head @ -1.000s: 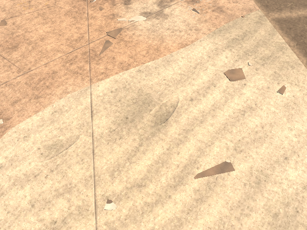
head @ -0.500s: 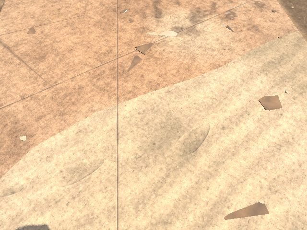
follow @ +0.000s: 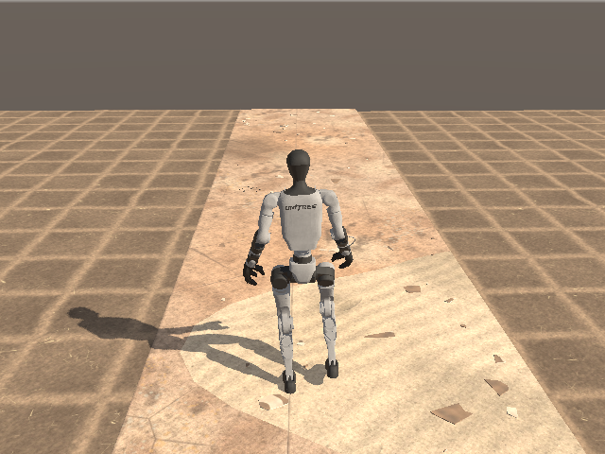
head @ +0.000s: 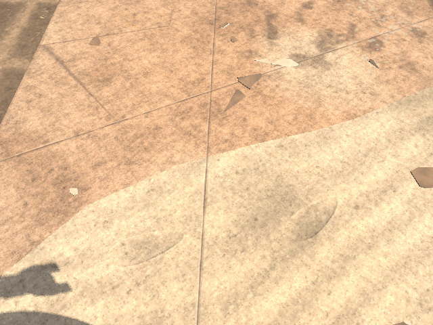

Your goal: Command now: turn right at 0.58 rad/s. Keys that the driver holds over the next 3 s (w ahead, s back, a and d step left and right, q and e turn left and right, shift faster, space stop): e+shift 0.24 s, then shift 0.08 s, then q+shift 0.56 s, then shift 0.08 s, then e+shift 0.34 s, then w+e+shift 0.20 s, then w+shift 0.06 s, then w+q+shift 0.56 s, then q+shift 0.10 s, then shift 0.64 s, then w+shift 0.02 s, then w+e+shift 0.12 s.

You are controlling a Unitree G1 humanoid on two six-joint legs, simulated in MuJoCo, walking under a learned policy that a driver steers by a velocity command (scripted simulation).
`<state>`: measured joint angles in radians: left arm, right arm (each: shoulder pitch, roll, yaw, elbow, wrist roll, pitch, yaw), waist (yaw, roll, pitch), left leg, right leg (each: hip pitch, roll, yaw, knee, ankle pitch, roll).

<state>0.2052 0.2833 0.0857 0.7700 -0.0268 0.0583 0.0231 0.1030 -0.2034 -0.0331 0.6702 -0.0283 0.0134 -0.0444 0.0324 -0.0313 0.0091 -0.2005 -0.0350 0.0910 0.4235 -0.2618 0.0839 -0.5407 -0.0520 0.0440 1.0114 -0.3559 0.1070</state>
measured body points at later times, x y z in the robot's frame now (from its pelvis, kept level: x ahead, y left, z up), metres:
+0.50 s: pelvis +0.02 -0.08 +0.00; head +0.05 -0.11 +0.45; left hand +0.27 +0.11 -0.08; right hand +0.06 -0.39 -0.13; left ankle +0.07 +0.08 -0.67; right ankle +0.00 -0.16 -0.74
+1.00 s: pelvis +0.06 -0.02 +0.00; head +0.11 +0.01 +0.44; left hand +0.21 +0.29 -0.11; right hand +0.24 -0.29 -0.08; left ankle +0.06 +0.07 -0.74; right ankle +0.03 -0.17 -0.64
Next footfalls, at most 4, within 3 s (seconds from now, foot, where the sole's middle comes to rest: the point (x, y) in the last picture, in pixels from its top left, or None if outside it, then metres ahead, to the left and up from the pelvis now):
0.28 right None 0.04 -0.17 -0.78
0.84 left None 0.10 0.07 -0.78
1.48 right None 0.11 -0.18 -0.78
1.92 left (278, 296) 0.59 -0.18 -0.78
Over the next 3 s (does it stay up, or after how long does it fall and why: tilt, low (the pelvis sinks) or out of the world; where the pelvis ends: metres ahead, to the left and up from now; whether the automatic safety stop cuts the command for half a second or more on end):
stays up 0.96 -0.21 -0.01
